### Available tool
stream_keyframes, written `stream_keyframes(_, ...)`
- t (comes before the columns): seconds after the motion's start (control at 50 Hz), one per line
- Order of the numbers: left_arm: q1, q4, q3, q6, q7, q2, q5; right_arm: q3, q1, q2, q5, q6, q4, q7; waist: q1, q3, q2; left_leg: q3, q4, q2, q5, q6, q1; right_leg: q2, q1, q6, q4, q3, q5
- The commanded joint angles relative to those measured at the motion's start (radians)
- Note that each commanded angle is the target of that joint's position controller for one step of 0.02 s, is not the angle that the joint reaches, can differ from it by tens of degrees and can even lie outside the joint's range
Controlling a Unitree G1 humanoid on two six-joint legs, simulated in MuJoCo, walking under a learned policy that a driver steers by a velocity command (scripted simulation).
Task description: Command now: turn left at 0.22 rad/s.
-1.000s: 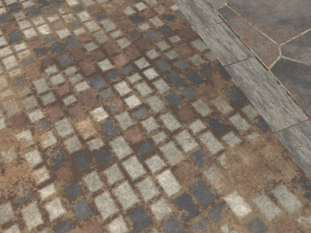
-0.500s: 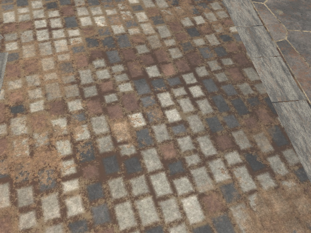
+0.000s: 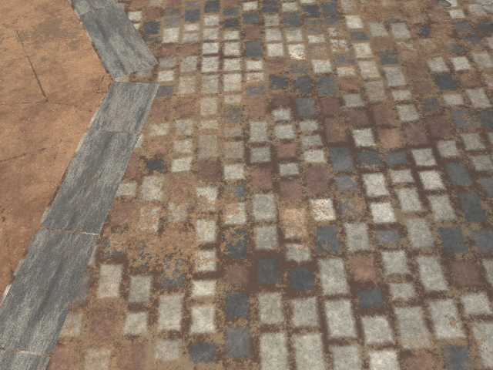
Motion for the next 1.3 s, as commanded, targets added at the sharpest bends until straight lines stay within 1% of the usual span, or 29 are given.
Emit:
stream_keyframes(0.02, -0.033, -0.055, 0.044, -0.005, -0.003, 0.193, -0.007, 0.004, -0.044, -0.04, -0.001, -0.019, -0.085, 0.006, 0.017, -0.122, -0.234, 0.074, -0.208, 0.023, 0.007, -0.001, 0.066, -0.215, 0.12, -0.213, -0.085, 0.174, 0.413)
stream_keyframes(0.04, -0.023, -0.049, 0.044, -0.002, -0.006, 0.198, -0.012, 0.002, -0.031, -0.049, 0.001, -0.019, -0.076, 0.008, 0.016, -0.122, -0.231, 0.088, -0.279, 0.017, 0.044, 0.005, 0.101, -0.216, 0.117, -0.211, -0.074, 0.18, 0.414)
stream_keyframes(0.06, -0.028, -0.044, 0.04, 0.0, -0.008, 0.196, -0.019, 0.001, -0.003, -0.047, 0.001, -0.019, -0.06, 0.01, -0.002, -0.118, -0.218, 0.101, -0.389, 0.012, 0.122, 0.018, 0.153, -0.209, 0.104, -0.201, -0.054, 0.175, 0.41)
stream_keyframes(0.08, -0.029, -0.036, 0.034, 0.001, -0.009, 0.186, -0.027, 0.002, 0.032, -0.042, -0.002, -0.021, -0.04, 0.013, -0.024, -0.111, -0.203, 0.115, -0.538, 0.004, 0.242, 0.042, 0.229, -0.197, 0.075, -0.177, -0.035, 0.165, 0.394)
stream_keyframes(0.1, 0.014, -0.017, 0.026, -0.006, -0.011, 0.167, -0.029, 0.0, 0.035, -0.062, -0.009, -0.022, -0.038, 0.013, -0.022, -0.109, -0.17, 0.076, -0.625, 0.025, 0.352, 0.073, 0.318, -0.179, 0.026, -0.125, -0.025, 0.156, 0.333)
stream_keyframes(0.12, 0.037, -0.017, 0.012, -0.02, -0.019, 0.136, -0.002, -0.006, 0.049, -0.115, -0.016, -0.021, -0.047, 0.005, -0.002, -0.156, -0.06, -0.051, -0.59, 0.138, 0.564, 0.11, 0.439, -0.133, -0.05, -0.051, 0.039, 0.109, 0.205)
stream_keyframes(0.14, 0.067, -0.021, -0.003, -0.034, -0.025, 0.081, 0.02, -0.008, -0.004, -0.146, -0.027, -0.018, -0.049, 0.002, 0.057, -0.157, 0.13, -0.122, -0.533, 0.225, 0.617, 0.196, 0.378, -0.04, -0.069, 0.021, 0.041, 0.01, -0.028)
stream_keyframes(0.16, 0.009, -0.02, -0.004, -0.033, -0.021, 0.104, 0.027, 0.011, -0.041, -0.065, -0.029, -0.027, -0.059, 0.015, 0.018, -0.148, 0.107, -0.128, -0.549, 0.219, 0.471, 0.235, 0.277, -0.043, 0.009, 0.057, 0.019, 0.016, -0.038)
stream_keyframes(0.18, -0.024, -0.017, 0.002, -0.031, -0.02, 0.126, 0.023, 0.02, -0.047, -0.036, -0.036, -0.035, -0.052, 0.023, 0.008, -0.12, 0.083, -0.101, -0.556, 0.172, 0.357, 0.205, 0.256, -0.038, 0.023, 0.066, 0.014, 0.01, 0.019)
stream_keyframes(0.2, -0.035, -0.008, 0.004, -0.028, -0.016, 0.131, 0.017, 0.017, -0.038, -0.046, -0.039, -0.042, -0.041, 0.025, -0.004, -0.103, 0.076, -0.078, -0.556, 0.139, 0.316, 0.177, 0.243, -0.033, 0.027, 0.066, 0.023, 0.001, 0.051)
stream_keyframes(0.22, -0.029, -0.002, 0.006, -0.021, -0.012, 0.137, 0.014, 0.018, -0.034, -0.054, -0.036, -0.05, -0.035, 0.028, -0.004, -0.079, 0.085, -0.076, -0.559, 0.133, 0.323, 0.164, 0.225, -0.035, 0.025, 0.064, 0.022, 0.005, 0.074)
stream_keyframes(0.26, -0.01, 0.012, 0.005, -0.015, -0.009, 0.138, 0.009, 0.023, -0.017, -0.047, -0.03, -0.061, -0.019, 0.026, 0.002, -0.057, 0.074, -0.069, -0.555, 0.125, 0.342, 0.153, 0.205, -0.042, 0.036, 0.06, 0.009, 0.012, 0.093)
stream_keyframes(0.3, 0.001, 0.032, 0.004, -0.014, -0.006, 0.132, 0.008, 0.027, -0.013, -0.039, -0.028, -0.063, -0.011, 0.024, 0.001, -0.054, 0.05, -0.062, -0.55, 0.117, 0.346, 0.151, 0.204, -0.043, 0.044, 0.061, 0.005, 0.01, 0.103)
stream_keyframes(0.38, 0.009, 0.067, 0.005, -0.013, -0.001, 0.133, 0.006, 0.029, -0.016, -0.036, -0.027, -0.065, 0.007, 0.023, 0.001, -0.05, 0.012, -0.054, -0.546, 0.105, 0.357, 0.151, 0.204, -0.048, 0.057, 0.069, -0.005, 0.011, 0.118)
stream_keyframes(0.5, 0.017, 0.118, 0.007, -0.011, 0.007, 0.139, 0.002, 0.03, -0.009, -0.029, -0.023, -0.067, 0.05, 0.023, 0.0, -0.062, -0.018, -0.032, -0.536, 0.087, 0.401, 0.148, 0.219, -0.053, 0.075, 0.072, -0.011, 0.01, 0.143)
stream_keyframes(0.68, 0.028, 0.189, 0.006, -0.006, 0.017, 0.137, -0.002, 0.03, 0.012, -0.026, -0.019, -0.066, 0.135, 0.017, 0.0, -0.055, -0.024, -0.002, -0.531, 0.064, 0.411, 0.139, 0.221, -0.05, 0.08, 0.065, -0.016, 0.004, 0.146)
stream_keyframes(0.92, 0.048, 0.263, -0.001, -0.003, 0.023, 0.116, -0.004, 0.038, 0.038, -0.023, -0.015, -0.063, 0.237, 0.007, -0.002, -0.033, -0.029, 0.023, -0.534, 0.047, 0.381, 0.127, 0.214, -0.039, 0.067, 0.057, -0.025, -0.006, 0.129)
stream_keyframes(1.1, 0.072, 0.302, -0.008, -0.002, 0.026, 0.095, -0.004, 0.046, 0.055, -0.013, -0.012, -0.062, 0.294, 0.003, -0.005, -0.022, -0.034, 0.034, -0.537, 0.04, 0.357, 0.123, 0.206, -0.032, 0.057, 0.054, -0.027, -0.011, 0.116)
stream_keyframes(1.3, 0.106, 0.331, -0.017, -0.002, 0.028, 0.074, -0.005, 0.053, 0.077, 0.002, -0.011, -0.06, 0.338, 0.0, -0.009, -0.011, -0.035, 0.043, -0.539, 0.035, 0.336, 0.119, 0.197, -0.026, 0.045, 0.049, -0.027, -0.013, 0.102)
